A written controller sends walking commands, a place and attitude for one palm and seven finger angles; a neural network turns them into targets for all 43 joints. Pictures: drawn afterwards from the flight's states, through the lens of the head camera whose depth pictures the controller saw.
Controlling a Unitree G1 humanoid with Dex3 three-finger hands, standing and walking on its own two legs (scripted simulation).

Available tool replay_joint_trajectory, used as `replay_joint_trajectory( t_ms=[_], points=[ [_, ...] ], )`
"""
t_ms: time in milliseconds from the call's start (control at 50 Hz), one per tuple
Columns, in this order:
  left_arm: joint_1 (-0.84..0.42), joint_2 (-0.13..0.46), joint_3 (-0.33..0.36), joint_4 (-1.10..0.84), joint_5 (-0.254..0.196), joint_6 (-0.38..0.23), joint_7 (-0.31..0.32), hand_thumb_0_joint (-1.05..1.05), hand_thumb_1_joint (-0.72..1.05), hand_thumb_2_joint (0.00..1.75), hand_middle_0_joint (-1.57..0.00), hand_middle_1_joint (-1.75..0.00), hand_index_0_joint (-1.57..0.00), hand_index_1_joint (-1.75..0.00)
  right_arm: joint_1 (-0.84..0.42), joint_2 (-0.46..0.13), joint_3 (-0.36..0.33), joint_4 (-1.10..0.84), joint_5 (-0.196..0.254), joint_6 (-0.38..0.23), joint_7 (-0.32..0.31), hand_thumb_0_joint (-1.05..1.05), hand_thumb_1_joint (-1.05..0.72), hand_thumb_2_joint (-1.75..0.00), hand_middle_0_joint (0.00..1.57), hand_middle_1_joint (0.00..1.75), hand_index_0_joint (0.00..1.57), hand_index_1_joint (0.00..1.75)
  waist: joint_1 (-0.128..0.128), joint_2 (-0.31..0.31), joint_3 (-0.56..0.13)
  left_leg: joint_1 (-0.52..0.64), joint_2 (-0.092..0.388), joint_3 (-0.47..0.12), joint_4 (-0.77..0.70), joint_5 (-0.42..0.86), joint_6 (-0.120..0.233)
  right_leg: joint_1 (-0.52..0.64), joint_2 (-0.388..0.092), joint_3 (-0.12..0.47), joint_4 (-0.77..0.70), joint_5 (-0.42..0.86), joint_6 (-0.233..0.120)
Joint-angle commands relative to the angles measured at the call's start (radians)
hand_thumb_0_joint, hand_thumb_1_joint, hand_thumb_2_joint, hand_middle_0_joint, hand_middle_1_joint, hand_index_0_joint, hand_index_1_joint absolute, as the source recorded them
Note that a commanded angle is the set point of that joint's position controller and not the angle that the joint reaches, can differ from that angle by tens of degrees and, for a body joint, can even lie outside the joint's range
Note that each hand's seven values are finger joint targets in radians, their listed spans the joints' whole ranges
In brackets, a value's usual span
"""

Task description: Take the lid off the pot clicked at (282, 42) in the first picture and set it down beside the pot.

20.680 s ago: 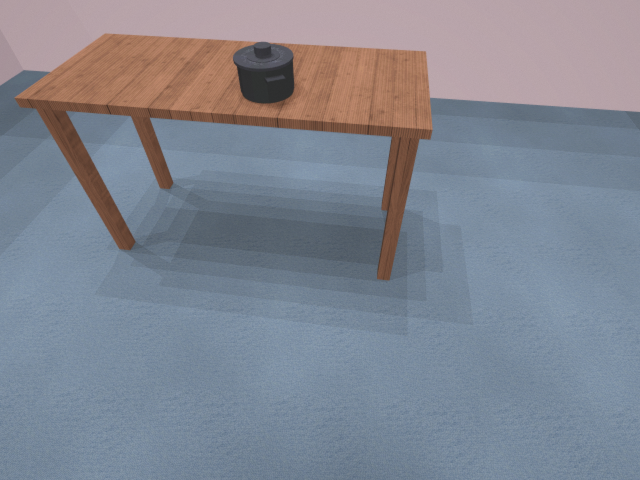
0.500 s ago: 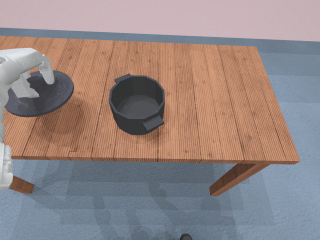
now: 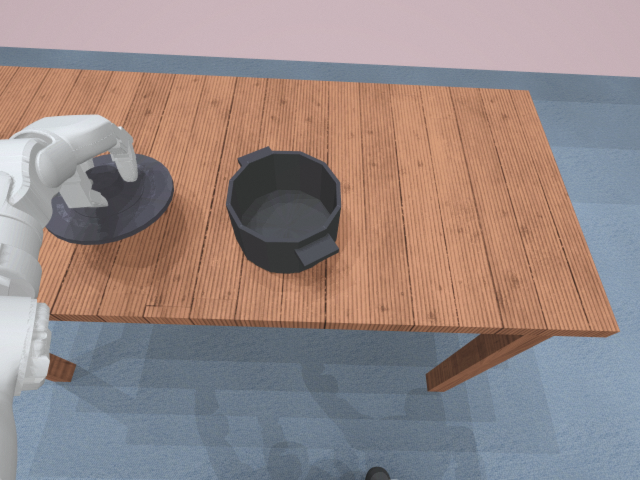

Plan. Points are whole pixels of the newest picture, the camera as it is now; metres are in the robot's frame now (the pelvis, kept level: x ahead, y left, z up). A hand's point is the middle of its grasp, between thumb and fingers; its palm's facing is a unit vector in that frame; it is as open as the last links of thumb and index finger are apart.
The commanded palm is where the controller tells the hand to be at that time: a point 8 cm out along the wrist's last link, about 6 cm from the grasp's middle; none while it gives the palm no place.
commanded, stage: lower the lid onto the table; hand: left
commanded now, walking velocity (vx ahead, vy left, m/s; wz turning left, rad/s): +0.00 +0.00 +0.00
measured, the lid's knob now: (102, 182) +0.49 +0.28 +0.04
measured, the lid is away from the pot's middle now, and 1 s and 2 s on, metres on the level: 0.24 0.24 0.24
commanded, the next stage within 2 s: open the fingers wide in 1.00 s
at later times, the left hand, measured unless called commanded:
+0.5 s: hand (100, 197) +0.46 +0.28 +0.04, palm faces -0.50 -0.06 -0.87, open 7.5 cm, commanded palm +0.49 +0.28 +0.10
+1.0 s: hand (109, 214) +0.45 +0.28 +0.01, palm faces -0.52 -0.04 -0.85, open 7.5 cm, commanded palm +0.50 +0.27 +0.07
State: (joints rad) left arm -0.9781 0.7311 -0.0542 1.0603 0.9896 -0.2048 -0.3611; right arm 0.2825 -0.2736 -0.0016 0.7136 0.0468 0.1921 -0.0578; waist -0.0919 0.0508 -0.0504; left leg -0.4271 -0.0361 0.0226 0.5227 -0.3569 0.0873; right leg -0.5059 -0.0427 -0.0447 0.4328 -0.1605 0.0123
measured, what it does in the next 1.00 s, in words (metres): stands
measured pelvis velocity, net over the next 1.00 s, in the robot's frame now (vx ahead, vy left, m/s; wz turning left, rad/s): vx -0.02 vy -0.01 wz -0.01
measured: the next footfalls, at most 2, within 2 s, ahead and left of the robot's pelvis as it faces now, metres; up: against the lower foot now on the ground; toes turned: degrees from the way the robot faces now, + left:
none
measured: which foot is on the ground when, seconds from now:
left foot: down 0.00-1.00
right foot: down 0.00-1.00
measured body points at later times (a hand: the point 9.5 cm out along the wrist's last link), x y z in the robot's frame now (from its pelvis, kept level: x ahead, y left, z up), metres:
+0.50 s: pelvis +0.00 +0.00 +0.00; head +0.11 +0.01 +0.43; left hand +0.48 +0.28 +0.09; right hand +0.02 -0.28 -0.13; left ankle -0.08 +0.05 -0.73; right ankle +0.00 -0.17 -0.73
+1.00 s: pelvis -0.02 -0.01 -0.01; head +0.11 +0.01 +0.42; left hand +0.47 +0.28 +0.06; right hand -0.03 -0.29 -0.13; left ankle -0.08 +0.05 -0.73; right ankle +0.00 -0.17 -0.73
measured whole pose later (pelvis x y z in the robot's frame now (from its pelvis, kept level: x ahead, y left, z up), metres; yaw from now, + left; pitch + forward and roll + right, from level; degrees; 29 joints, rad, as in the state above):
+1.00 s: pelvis -0.02 -0.01 -0.01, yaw -1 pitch +19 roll -3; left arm -0.96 0.76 -0.04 1.14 1.03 -0.25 -0.28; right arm 0.34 -0.28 0.00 0.73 0.04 0.18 -0.09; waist -0.13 0.03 -0.07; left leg -0.59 -0.03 0.02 0.67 -0.41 0.08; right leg -0.66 -0.03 -0.02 0.55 -0.21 0.02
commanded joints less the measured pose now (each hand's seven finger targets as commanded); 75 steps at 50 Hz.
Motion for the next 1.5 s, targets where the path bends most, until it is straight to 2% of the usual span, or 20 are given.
replay_joint_trajectory(
  t_ms=[0,100,300,360,500,580,660,760,800,900,960,1040,1060,1080,1100,1140,1220,1320,1380,1480],
  points=[
    [-0.554,0.431,0.186,-0.291,-0.034,-0.016,0.071,0.00,0.67,0.93,-0.85,-1.04,-0.87,-1.04,0.124,-0.187,-0.063,-0.048,-0.005,-0.016,-0.014,0.00,-0.90,-0.90,0.20,0.30,0.20,0.30,0.006,0.113,-0.592,0.375,0.050,-0.086,0.053,0.980,-0.072,0.210,0.063,-0.006,0.055,0.402,-0.055],
    [-0.531,0.229,0.034,-0.195,-0.040,0.000,0.067,0.00,0.67,0.93,-0.85,-1.04,-0.87,-1.04,0.135,-0.183,-0.064,-0.013,0.001,-0.019,-0.012,0.00,-0.90,-0.90,0.20,0.30,0.20,0.30,-0.024,0.100,-0.444,0.335,0.059,-0.075,0.055,0.945,-0.077,0.100,0.067,-0.022,0.047,0.355,-0.055],
    [-0.513,0.382,0.155,-0.253,-0.031,-0.026,0.094,0.00,0.67,0.93,-0.85,-1.04,-0.87,-1.04,0.132,-0.189,-0.061,-0.029,-0.005,-0.010,-0.018,0.00,-0.90,-0.90,0.20,0.30,0.20,0.30,0.000,0.098,-0.550,0.303,0.044,-0.070,0.062,0.891,-0.067,0.191,0.061,-0.005,0.069,0.404,-0.059],
    [-0.485,0.292,0.087,-0.178,-0.029,-0.019,0.093,0.00,0.67,0.93,-0.85,-1.04,-0.87,-1.04,0.149,-0.183,-0.058,-0.015,-0.003,-0.013,-0.018,0.00,-0.90,-0.90,0.20,0.30,0.20,0.30,-0.018,0.105,-0.472,0.293,0.048,-0.071,0.073,0.938,-0.074,0.122,0.069,-0.018,0.075,0.401,-0.057],
    [-0.490,0.386,0.153,-0.218,-0.011,-0.035,0.113,0.00,0.67,0.93,-0.85,-1.04,-0.87,-1.04,0.150,-0.187,-0.061,-0.030,-0.004,-0.013,-0.024,0.00,-0.90,-0.90,0.20,0.30,0.20,0.30,-0.006,0.095,-0.557,0.272,0.041,-0.066,0.078,0.838,-0.068,0.165,0.062,-0.005,0.083,0.366,-0.059],
    [-0.495,0.263,0.066,-0.181,-0.027,-0.032,0.098,0.00,0.67,0.93,-0.85,-1.04,-0.87,-1.04,0.183,-0.188,-0.066,0.001,-0.009,-0.016,-0.020,0.00,-0.90,-0.90,0.20,0.30,0.20,0.30,-0.037,0.137,-0.503,0.338,0.058,-0.078,0.112,0.996,-0.084,0.035,0.077,-0.023,0.096,0.363,-0.055],
    [-0.481,0.414,0.174,-0.182,-0.009,-0.044,0.109,0.00,0.67,0.93,-0.85,-1.04,-0.87,-1.04,0.181,-0.191,-0.060,-0.020,-0.006,-0.013,-0.031,0.00,-0.90,-0.90,0.20,0.30,0.20,0.30,-0.019,0.090,-0.577,0.257,0.039,-0.063,0.110,0.835,-0.068,0.133,0.067,-0.006,0.103,0.355,-0.057],
    [-0.484,0.303,0.085,-0.161,-0.007,-0.053,0.117,0.00,0.67,0.93,-0.85,-1.04,-0.87,-1.04,0.202,-0.192,-0.059,0.005,-0.005,-0.018,-0.034,0.00,-0.90,-0.90,0.20,0.30,0.20,0.30,-0.036,0.170,-0.487,0.281,0.053,-0.072,0.129,0.924,-0.089,-0.003,0.076,-0.026,0.121,0.326,-0.063],
    [-0.515,0.356,0.126,-0.197,0.001,-0.060,0.113,0.00,0.67,0.93,-0.85,-1.04,-0.87,-1.04,0.212,-0.202,-0.067,0.011,-0.011,-0.013,-0.028,0.00,-0.90,-0.90,0.20,0.30,0.20,0.30,-0.030,0.205,-0.526,0.350,0.064,-0.092,0.150,1.036,-0.110,-0.049,0.083,-0.031,0.136,0.297,-0.065],
    [-0.525,0.380,0.130,-0.168,-0.002,-0.053,0.137,0.00,0.67,0.93,-0.85,-1.04,-0.87,-1.04,0.206,-0.196,-0.053,-0.013,-0.005,-0.016,-0.045,0.00,-0.90,-0.90,0.20,0.30,0.20,0.30,-0.047,0.095,-0.544,0.178,0.041,-0.057,0.129,0.688,-0.061,0.063,0.065,-0.010,0.129,0.281,-0.059],
    [-0.524,0.265,0.056,-0.138,0.004,-0.051,0.129,0.00,0.67,0.93,-0.85,-1.04,-0.87,-1.04,0.240,-0.194,-0.062,0.014,-0.010,-0.019,-0.038,0.00,-0.90,-0.90,0.20,0.30,0.20,0.30,-0.063,0.193,-0.509,0.302,0.064,-0.089,0.169,0.932,-0.103,-0.103,0.086,-0.040,0.152,0.259,-0.062],
    [-0.503,0.471,0.199,-0.128,0.021,-0.053,0.143,0.00,0.67,0.93,-0.85,-1.04,-0.87,-1.04,0.234,-0.199,-0.049,-0.013,-0.010,-0.007,-0.044,0.00,-0.90,-0.90,0.20,0.30,0.20,0.30,-0.044,0.127,-0.585,0.185,0.041,-0.064,0.178,0.762,-0.074,0.027,0.076,-0.012,0.162,0.279,-0.060],
    [-0.489,0.411,0.150,-0.090,0.017,-0.046,0.147,0.00,0.67,0.93,-0.85,-1.04,-0.87,-1.04,0.226,-0.192,-0.044,-0.020,-0.007,-0.008,-0.047,0.00,-0.90,-0.90,0.20,0.30,0.20,0.30,-0.055,0.089,-0.552,0.119,0.033,-0.054,0.166,0.667,-0.062,0.039,0.074,-0.012,0.162,0.268,-0.059],
    [-0.271,0.307,0.146,-0.083,-0.005,-0.053,0.145,0.00,0.67,0.93,-0.85,-1.04,-0.87,-1.04,0.213,-0.171,-0.059,-0.051,-0.008,-0.010,-0.030,0.00,-0.90,-0.90,0.20,0.30,0.20,0.30,0.002,0.097,-0.563,0.135,0.030,-0.061,0.154,0.734,-0.073,0.069,0.071,-0.023,0.166,0.288,-0.068],
    [-0.261,0.279,0.137,-0.141,-0.012,-0.073,0.145,0.00,0.66,0.92,-0.84,-1.04,-0.85,-1.04,0.202,-0.183,-0.066,-0.043,-0.016,-0.004,-0.021,0.00,-0.90,-0.90,0.20,0.30,0.20,0.30,0.000,0.134,-0.565,0.189,0.043,-0.061,0.161,0.816,-0.088,0.028,0.074,-0.024,0.168,0.308,-0.073],
    [-0.326,0.297,0.138,-0.213,-0.001,-0.078,0.149,0.00,0.63,0.88,-0.81,-1.04,-0.82,-1.04,0.198,-0.183,-0.073,-0.035,-0.021,0.022,-0.009,0.00,-0.90,-0.90,0.20,0.30,0.20,0.30,-0.006,0.177,-0.575,0.264,0.057,-0.080,0.179,0.923,-0.109,-0.037,0.086,-0.031,0.172,0.290,-0.073],
    [-0.433,0.486,0.232,-0.207,0.022,-0.054,0.193,0.00,0.58,0.82,-0.75,-1.04,-0.76,-1.04,0.198,-0.190,-0.056,-0.046,-0.011,0.032,-0.021,0.00,-0.90,-0.90,0.20,0.30,0.20,0.30,-0.020,0.105,-0.559,0.108,0.026,-0.045,0.146,0.641,-0.058,0.093,0.075,0.003,0.159,0.293,-0.069],
    [-0.374,0.398,0.179,-0.174,0.021,-0.056,0.198,0.00,0.51,0.75,-0.68,-1.03,-0.69,-1.03,0.198,-0.184,-0.057,-0.038,-0.005,0.017,-0.023,0.00,-0.90,-0.90,0.20,0.30,0.20,0.30,-0.020,0.166,-0.531,0.184,0.039,-0.051,0.158,0.734,-0.078,0.006,0.076,-0.019,0.165,0.263,-0.068],
    [-0.376,0.369,0.137,-0.116,0.004,-0.046,0.175,0.00,0.47,0.71,-0.63,-1.03,-0.64,-1.03,0.191,-0.187,-0.049,-0.044,0.002,0.014,-0.026,0.00,-0.90,-0.90,0.20,0.30,0.20,0.30,-0.039,0.087,-0.475,0.090,0.029,-0.032,0.151,0.561,-0.050,0.022,0.075,-0.013,0.155,0.220,-0.061],
    [-0.447,0.373,0.114,-0.167,-0.005,-0.069,0.135,0.00,0.40,0.65,-0.56,-1.02,-0.57,-1.02,0.193,-0.191,-0.045,-0.043,0.009,-0.004,-0.048,0.00,-0.90,-0.90,0.20,0.30,0.20,0.30,-0.054,0.129,-0.501,0.124,0.030,-0.033,0.158,0.521,-0.043,-0.011,0.073,-0.013,0.163,0.175,-0.061]
  ],
)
